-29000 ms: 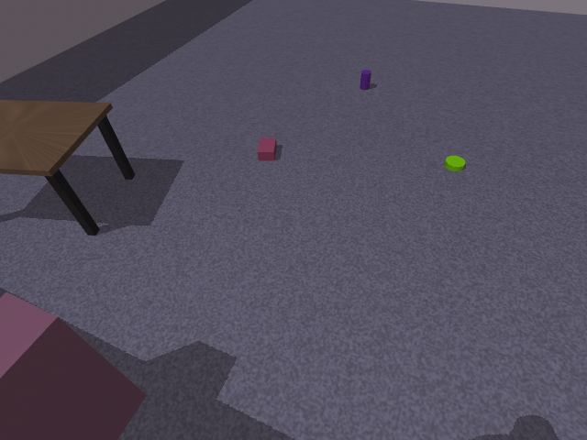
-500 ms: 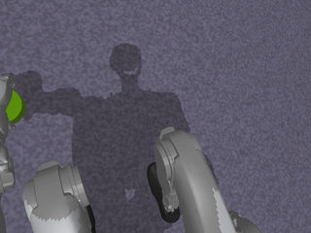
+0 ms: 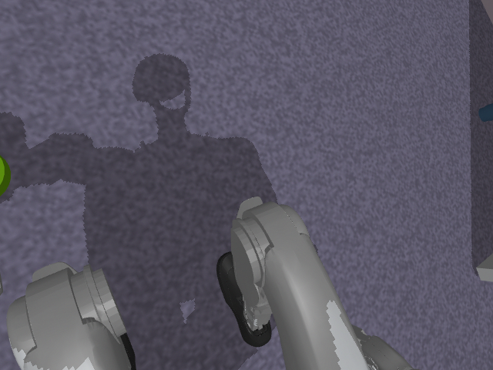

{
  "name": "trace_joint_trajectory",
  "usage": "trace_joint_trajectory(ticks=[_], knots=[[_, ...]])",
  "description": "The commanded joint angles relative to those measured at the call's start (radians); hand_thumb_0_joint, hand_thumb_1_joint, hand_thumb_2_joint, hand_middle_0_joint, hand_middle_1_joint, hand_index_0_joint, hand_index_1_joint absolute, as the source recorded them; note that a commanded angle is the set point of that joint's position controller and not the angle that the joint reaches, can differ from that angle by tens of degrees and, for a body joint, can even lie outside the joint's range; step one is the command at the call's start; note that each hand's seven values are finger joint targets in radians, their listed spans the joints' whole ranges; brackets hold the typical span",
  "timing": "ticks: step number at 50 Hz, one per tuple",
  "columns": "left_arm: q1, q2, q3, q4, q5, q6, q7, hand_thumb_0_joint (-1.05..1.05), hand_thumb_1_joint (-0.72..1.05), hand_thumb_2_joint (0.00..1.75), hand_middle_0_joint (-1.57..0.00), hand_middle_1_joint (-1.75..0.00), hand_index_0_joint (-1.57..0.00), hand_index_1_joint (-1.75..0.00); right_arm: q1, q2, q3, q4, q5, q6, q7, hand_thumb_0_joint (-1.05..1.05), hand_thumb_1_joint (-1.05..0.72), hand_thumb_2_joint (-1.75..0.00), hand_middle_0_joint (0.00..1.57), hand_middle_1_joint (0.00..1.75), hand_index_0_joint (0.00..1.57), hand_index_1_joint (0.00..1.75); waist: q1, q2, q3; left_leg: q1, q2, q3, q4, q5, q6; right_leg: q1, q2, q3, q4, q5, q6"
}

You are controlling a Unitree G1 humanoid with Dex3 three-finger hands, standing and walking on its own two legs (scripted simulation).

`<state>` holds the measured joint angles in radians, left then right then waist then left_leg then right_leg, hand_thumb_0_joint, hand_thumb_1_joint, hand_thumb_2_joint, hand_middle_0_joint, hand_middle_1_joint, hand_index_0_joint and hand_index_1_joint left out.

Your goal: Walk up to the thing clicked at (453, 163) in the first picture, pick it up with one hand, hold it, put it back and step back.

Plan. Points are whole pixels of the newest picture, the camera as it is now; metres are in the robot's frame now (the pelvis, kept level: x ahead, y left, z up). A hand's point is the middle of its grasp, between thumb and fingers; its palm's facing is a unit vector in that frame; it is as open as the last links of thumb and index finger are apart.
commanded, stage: rest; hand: left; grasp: from above
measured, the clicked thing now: out of the picture +0.46 +0.31 -0.26
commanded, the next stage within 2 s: open in 0.66 s
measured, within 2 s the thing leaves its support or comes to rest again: rests again in 0.62 s
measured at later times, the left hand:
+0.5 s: hand out of the picture +0.45 +0.30 -0.26, palm faces -0.45 -0.14 -0.88, open 11.5 cm
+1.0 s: hand out of the picture +0.45 +0.30 -0.26, palm faces -0.47 -0.13 -0.87, open 11.8 cm
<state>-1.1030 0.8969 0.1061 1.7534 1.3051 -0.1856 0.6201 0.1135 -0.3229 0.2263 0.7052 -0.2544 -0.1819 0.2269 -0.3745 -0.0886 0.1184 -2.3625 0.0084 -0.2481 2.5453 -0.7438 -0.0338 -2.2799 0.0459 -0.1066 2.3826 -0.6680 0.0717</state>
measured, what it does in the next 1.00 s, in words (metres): stands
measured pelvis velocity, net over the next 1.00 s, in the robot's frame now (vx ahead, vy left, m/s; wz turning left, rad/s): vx -0.01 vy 0.01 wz -0.04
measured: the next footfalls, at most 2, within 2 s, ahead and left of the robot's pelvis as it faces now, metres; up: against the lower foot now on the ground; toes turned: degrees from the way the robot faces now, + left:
none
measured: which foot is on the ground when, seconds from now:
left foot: down 0.00-1.00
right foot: down 0.00-1.00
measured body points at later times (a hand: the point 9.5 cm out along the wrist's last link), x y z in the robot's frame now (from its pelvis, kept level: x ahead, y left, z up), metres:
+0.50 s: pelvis +0.00 +0.00 +0.00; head +0.28 +0.12 +0.32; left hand +0.47 +0.30 -0.21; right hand +0.03 -0.26 -0.06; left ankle +0.05 +0.13 -0.27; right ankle +0.11 -0.13 -0.27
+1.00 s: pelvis -0.01 +0.01 +0.00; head +0.28 +0.12 +0.32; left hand +0.47 +0.31 -0.21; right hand +0.03 -0.25 -0.05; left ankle +0.05 +0.13 -0.27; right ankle +0.11 -0.13 -0.27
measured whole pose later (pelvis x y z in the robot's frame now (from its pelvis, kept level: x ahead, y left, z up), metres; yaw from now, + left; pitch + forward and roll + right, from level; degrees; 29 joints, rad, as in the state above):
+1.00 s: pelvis -0.01 +0.01 +0.00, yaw -2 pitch +27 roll -15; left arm -1.12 1.01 0.09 1.83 1.30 -0.21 0.66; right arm 0.09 -0.36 0.32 0.66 -0.28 -0.25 0.27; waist -0.41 -0.14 0.20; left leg -2.35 0.01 -0.29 2.57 -0.74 -0.02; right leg -2.24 0.06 -0.14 2.36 -0.64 0.08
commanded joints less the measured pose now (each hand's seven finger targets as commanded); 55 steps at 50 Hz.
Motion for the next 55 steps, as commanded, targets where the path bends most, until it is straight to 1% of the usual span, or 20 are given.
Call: trace_joint_trajectory(ticks=[1, 5, 9, 10, 11, 12, 15, 16, 20, 21, 22, 27, 29, 30, 33, 38, 44, 47, 53, 55], knots=[[-0.29, 0.197, -0.011, -0.087, -0.013, 0.004, 0.039, 0.0, 0.47, 0.87, -0.81, -0.9, -0.85, -0.86, 0.21, -0.311, -0.077, 0.015, -0.005, -0.013, 0.007, 0.0, -0.9, -0.9, 0.2, 0.3, 0.2, 0.3, -0.059, 0.478, -0.675, 0.507, 0.017, 0.131, -0.246, 0.269, 0.044, 0.388, 0.033, -0.143, -0.184, 0.293, -0.089], [-0.284, 0.236, 0.006, -0.095, -0.019, -0.001, 0.052, 0.0, 0.46, 0.86, -0.8, -0.9, -0.84, -0.86, 0.2, -0.326, -0.066, 0.002, -0.003, -0.022, 0.01, 0.0, -0.9, -0.9, 0.2, 0.3, 0.2, 0.3, -0.05, 0.487, -0.678, 0.508, 0.019, 0.12, -0.264, 0.271, 0.04, 0.404, 0.034, -0.152, -0.189, 0.285, -0.09], [-0.287, 0.222, -0.016, -0.06, -0.018, -0.004, 0.042, 0.0, 0.44, 0.83, -0.79, -0.88, -0.83, -0.84, 0.192, -0.333, -0.057, -0.004, -0.009, -0.034, 0.019, 0.0, -0.91, -0.9, 0.2, 0.3, 0.2, 0.3, -0.077, 0.433, -0.628, 0.462, 0.02, 0.122, -0.234, 0.237, 0.052, 0.407, 0.039, -0.147, -0.199, 0.273, -0.08], [-0.291, 0.272, 0.012, -0.083, -0.02, -0.006, 0.052, 0.0, 0.43, 0.83, -0.79, -0.87, -0.82, -0.84, 0.202, -0.34, -0.055, 0.003, -0.005, -0.031, 0.014, 0.0, -0.9, -0.9, 0.2, 0.3, 0.2, 0.3, -0.057, 0.452, -0.674, 0.474, 0.021, 0.122, -0.24, 0.258, 0.05, 0.441, 0.041, -0.143, -0.205, 0.292, -0.081], [-0.301, 0.252, -0.007, -0.109, -0.024, -0.007, 0.055, 0.0, 0.42, 0.83, -0.78, -0.87, -0.81, -0.83, 0.201, -0.329, -0.051, 0.005, -0.003, -0.033, 0.013, 0.0, -0.91, -0.9, 0.2, 0.3, 0.2, 0.3, -0.045, 0.487, -0.684, 0.5, 0.021, 0.121, -0.25, 0.279, 0.044, 0.431, 0.039, -0.145, -0.196, 0.303, -0.086], [-0.27, 0.227, -0.015, -0.038, -0.027, -0.001, 0.054, 0.0, 0.43, 0.82, -0.78, -0.88, -0.82, -0.84, 0.183, -0.326, -0.047, -0.003, -0.006, -0.04, 0.019, 0.0, -0.91, -0.9, 0.2, 0.3, 0.2, 0.3, -0.069, 0.461, -0.633, 0.488, 0.023, 0.118, -0.239, 0.258, 0.045, 0.41, 0.038, -0.151, -0.189, 0.29, -0.084], [-0.282, 0.233, -0.026, -0.043, -0.019, -0.007, 0.05, 0.0, 0.43, 0.79, -0.77, -0.87, -0.81, -0.83, 0.179, -0.341, -0.045, -0.007, -0.008, -0.052, 0.024, 0.0, -0.91, -0.9, 0.2, 0.3, 0.2, 0.3, -0.08, 0.453, -0.59, 0.459, 0.022, 0.114, -0.235, 0.216, 0.047, 0.386, 0.042, -0.157, -0.187, 0.253, -0.084], [-0.271, 0.288, 0.017, -0.053, -0.02, -0.007, 0.056, 0.0, 0.42, 0.82, -0.78, -0.86, -0.81, -0.83, 0.196, -0.354, -0.05, -0.003, -0.009, -0.05, 0.021, 0.0, -0.91, -0.9, 0.2, 0.3, 0.2, 0.3, -0.07, 0.455, -0.628, 0.486, 0.023, 0.114, -0.241, 0.242, 0.046, 0.414, 0.041, -0.157, -0.199, 0.273, -0.082], [-0.278, 0.269, -0.008, -0.057, -0.013, -0.011, 0.066, 0.0, 0.4, 0.82, -0.76, -0.87, -0.8, -0.84, 0.165, -0.348, -0.035, -0.02, -0.01, -0.051, 0.024, 0.0, -0.91, -0.9, 0.2, 0.3, 0.2, 0.3, -0.069, 0.473, -0.616, 0.487, 0.027, 0.101, -0.249, 0.233, 0.039, 0.403, 0.044, -0.163, -0.185, 0.266, -0.086], [-0.271, 0.295, 0.016, -0.05, -0.006, -0.011, 0.069, 0.0, 0.41, 0.82, -0.76, -0.88, -0.8, -0.84, 0.178, -0.352, -0.035, -0.004, -0.012, -0.052, 0.024, 0.0, -0.91, -0.9, 0.2, 0.3, 0.2, 0.3, -0.077, 0.473, -0.618, 0.488, 0.027, 0.1, -0.243, 0.239, 0.039, 0.406, 0.041, -0.167, -0.184, 0.273, -0.084], [-0.287, 0.274, -0.007, -0.067, -0.005, -0.012, 0.068, 0.0, 0.41, 0.81, -0.76, -0.88, -0.8, -0.84, 0.171, -0.353, -0.033, -0.014, -0.012, -0.055, 0.025, 0.0, -0.91, -0.9, 0.2, 0.3, 0.2, 0.3, -0.076, 0.495, -0.625, 0.501, 0.027, 0.101, -0.245, 0.252, 0.036, 0.406, 0.042, -0.165, -0.177, 0.283, -0.086], [-0.276, 0.284, -0.004, -0.047, -0.013, -0.007, 0.064, 0.0, 0.43, 0.81, -0.78, -0.87, -0.81, -0.83, 0.171, -0.361, -0.029, -0.007, -0.019, -0.063, 0.036, 0.0, -0.91, -0.9, 0.2, 0.3, 0.2, 0.3, -0.09, 0.499, -0.578, 0.494, 0.029, 0.098, -0.238, 0.244, 0.036, 0.397, 0.04, -0.171, -0.181, 0.28, -0.082], [-0.28, 0.324, 0.026, -0.07, -0.016, -0.01, 0.075, 0.0, 0.39, 0.83, -0.76, -0.87, -0.79, -0.84, 0.183, -0.365, -0.025, -0.002, -0.02, -0.061, 0.035, 0.0, -0.91, -0.9, 0.2, 0.3, 0.2, 0.3, -0.079, 0.502, -0.62, 0.512, 0.033, 0.089, -0.246, 0.271, 0.034, 0.423, 0.044, -0.174, -0.187, 0.301, -0.084], [-0.284, 0.295, -0.001, -0.057, -0.014, -0.01, 0.074, 0.0, 0.4, 0.81, -0.76, -0.88, -0.79, -0.84, 0.167, -0.364, -0.025, -0.012, -0.018, -0.062, 0.035, 0.0, -0.91, -0.9, 0.2, 0.3, 0.2, 0.3, -0.085, 0.495, -0.602, 0.493, 0.033, 0.089, -0.24, 0.259, 0.035, 0.412, 0.045, -0.174, -0.181, 0.294, -0.084], [-0.252, 0.28, -0.008, -0.02, -0.008, -0.009, 0.072, 0.0, 0.41, 0.84, -0.76, -0.88, -0.8, -0.85, 0.184, -0.367, -0.024, -0.008, -0.026, -0.062, 0.04, 0.0, -0.91, -0.9, 0.2, 0.3, 0.2, 0.3, -0.1, 0.467, -0.582, 0.484, 0.03, 0.093, -0.236, 0.26, 0.039, 0.422, 0.045, -0.173, -0.19, 0.299, -0.08], [-0.257, 0.304, -0.009, -0.027, -0.019, -0.01, 0.065, 0.0, 0.41, 0.81, -0.76, -0.88, -0.79, -0.84, 0.169, -0.37, -0.011, -0.012, -0.018, -0.068, 0.041, 0.0, -0.91, -0.9, 0.2, 0.3, 0.2, 0.3, -0.097, 0.473, -0.574, 0.496, 0.033, 0.084, -0.239, 0.271, 0.038, 0.42, 0.045, -0.175, -0.189, 0.305, -0.08], [-0.271, 0.306, -0.014, -0.023, -0.021, -0.015, 0.066, 0.0, -0.07, 0.68, -0.3, -0.87, -0.34, -0.83, 0.17, -0.377, -0.01, -0.019, -0.021, -0.074, 0.041, 0.0, -0.9, -0.9, 0.2, 0.3, 0.2, 0.3, -0.1, 0.494, -0.55, 0.49, 0.034, 0.076, -0.256, 0.229, 0.033, 0.392, 0.042, -0.182, -0.187, 0.264, -0.083], [-0.268, 0.31, -0.023, -0.031, -0.018, -0.017, 0.071, 0.0, -0.28, 0.75, -0.22, -0.93, -0.26, -0.89, 0.147, -0.368, 0.003, -0.028, -0.014, -0.072, 0.038, 0.0, -0.9, -0.9, 0.2, 0.3, 0.2, 0.3, -0.098, 0.474, -0.542, 0.485, 0.037, 0.071, -0.255, 0.212, 0.032, 0.4, 0.043, -0.181, -0.19, 0.259, -0.081], [-0.287, 0.335, -0.007, -0.055, -0.024, -0.022, 0.086, 0.0, -0.42, 0.86, -0.11, -1.03, -0.14, -0.99, 0.166, -0.375, 0.005, -0.027, -0.015, -0.078, 0.037, 0.0, -0.9, -0.9, 0.2, 0.3, 0.2, 0.3, -0.102, 0.478, -0.578, 0.504, 0.038, 0.069, -0.252, 0.248, 0.032, 0.426, 0.044, -0.182, -0.197, 0.291, -0.078], [-0.253, 0.305, -0.027, -0.033, -0.03, -0.016, 0.08, 0.0, -0.45, 0.89, -0.1, -1.03, -0.12, -1.0, 0.161, -0.373, 0.004, -0.022, -0.02, -0.083, 0.043, 0.0, -0.9, -0.9, 0.2, 0.3, 0.2, 0.3, -0.108, 0.48, -0.552, 0.496, 0.038, 0.079, -0.241, 0.246, 0.033, 0.428, 0.047, -0.179, -0.197, 0.295, -0.076]])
